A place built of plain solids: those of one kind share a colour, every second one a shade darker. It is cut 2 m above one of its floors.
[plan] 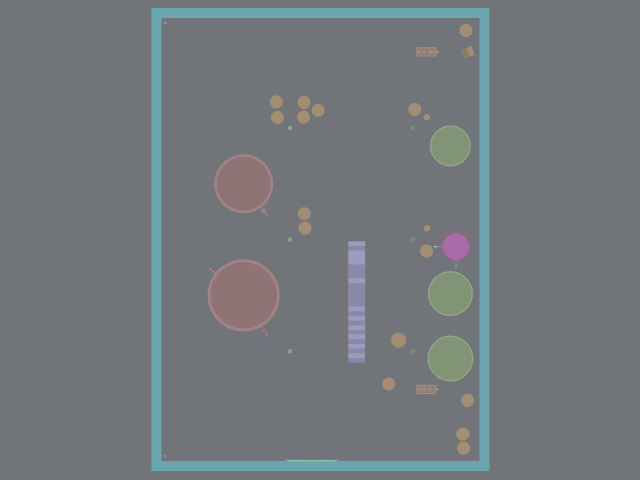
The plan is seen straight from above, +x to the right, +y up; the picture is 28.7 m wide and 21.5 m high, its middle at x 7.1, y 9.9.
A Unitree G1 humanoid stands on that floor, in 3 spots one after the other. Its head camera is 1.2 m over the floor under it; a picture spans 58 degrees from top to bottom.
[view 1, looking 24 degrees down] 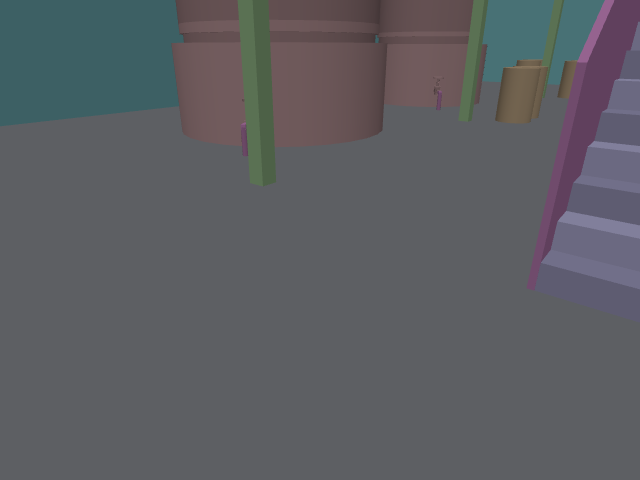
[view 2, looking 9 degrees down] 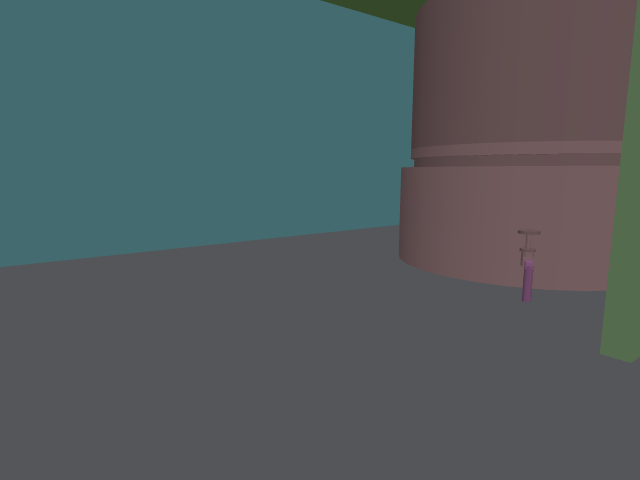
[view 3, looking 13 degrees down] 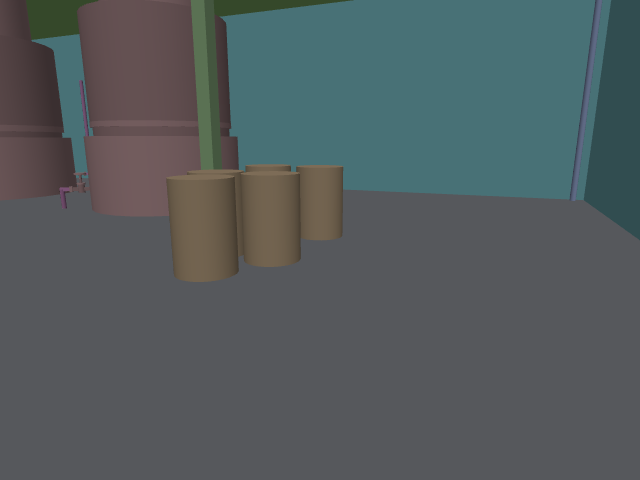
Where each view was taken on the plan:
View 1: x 8.74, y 2.11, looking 129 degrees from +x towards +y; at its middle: ground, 2.95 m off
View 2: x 6.73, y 1.70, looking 143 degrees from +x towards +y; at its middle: ground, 7.67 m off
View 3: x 10.21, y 18.14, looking -158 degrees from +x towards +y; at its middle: piece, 5.31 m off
